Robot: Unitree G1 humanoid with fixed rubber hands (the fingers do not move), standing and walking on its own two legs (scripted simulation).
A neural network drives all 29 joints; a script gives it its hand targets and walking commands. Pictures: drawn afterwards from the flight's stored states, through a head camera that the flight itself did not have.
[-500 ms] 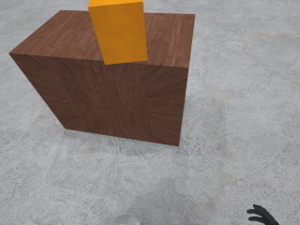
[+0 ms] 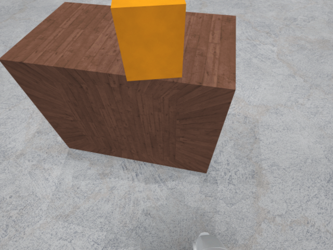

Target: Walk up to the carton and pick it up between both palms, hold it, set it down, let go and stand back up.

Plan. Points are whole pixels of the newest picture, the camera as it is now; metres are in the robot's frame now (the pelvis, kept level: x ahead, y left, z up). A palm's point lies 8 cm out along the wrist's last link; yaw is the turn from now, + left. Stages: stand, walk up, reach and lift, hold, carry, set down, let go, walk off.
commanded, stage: walk up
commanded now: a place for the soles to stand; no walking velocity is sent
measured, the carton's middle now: (150, 30) +0.76 +0.07 +0.10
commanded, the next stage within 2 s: none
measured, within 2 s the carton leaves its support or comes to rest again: neither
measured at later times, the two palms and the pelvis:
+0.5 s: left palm out of the picture +0.11 +0.45 -0.09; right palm (252, 236) +0.17 -0.20 -0.09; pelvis +0.08 +0.11 +0.00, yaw +0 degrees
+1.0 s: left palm out of the picture +0.21 +0.47 -0.09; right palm (232, 208) +0.23 -0.16 -0.11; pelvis +0.15 +0.15 -0.01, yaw -3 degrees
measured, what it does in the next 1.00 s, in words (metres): walks ahead: left foot, then right foot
